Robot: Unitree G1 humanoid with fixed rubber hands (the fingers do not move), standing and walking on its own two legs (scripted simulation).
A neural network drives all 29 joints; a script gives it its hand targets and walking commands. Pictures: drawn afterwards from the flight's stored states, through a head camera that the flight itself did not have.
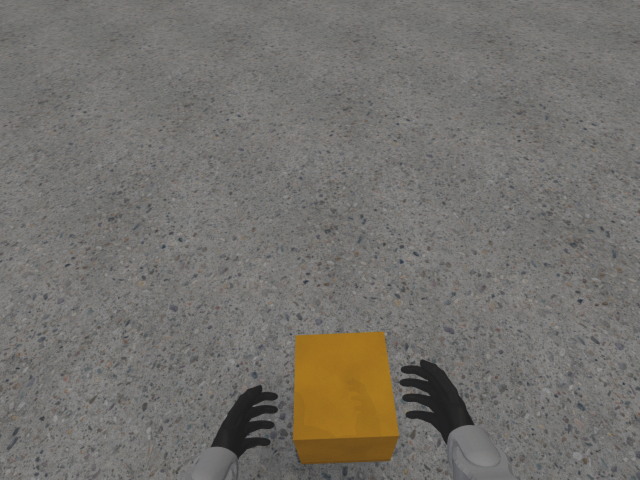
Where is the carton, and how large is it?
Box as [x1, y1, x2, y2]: [293, 332, 398, 463]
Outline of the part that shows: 383,332 316,334 295,336 293,440 301,463 375,461 390,459 398,437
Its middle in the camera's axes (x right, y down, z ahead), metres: +0.06 +0.44 +1.09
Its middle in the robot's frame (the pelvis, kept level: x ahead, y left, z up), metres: +0.47 -0.02 -0.64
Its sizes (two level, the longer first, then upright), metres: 0.270 0.248 0.241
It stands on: the floor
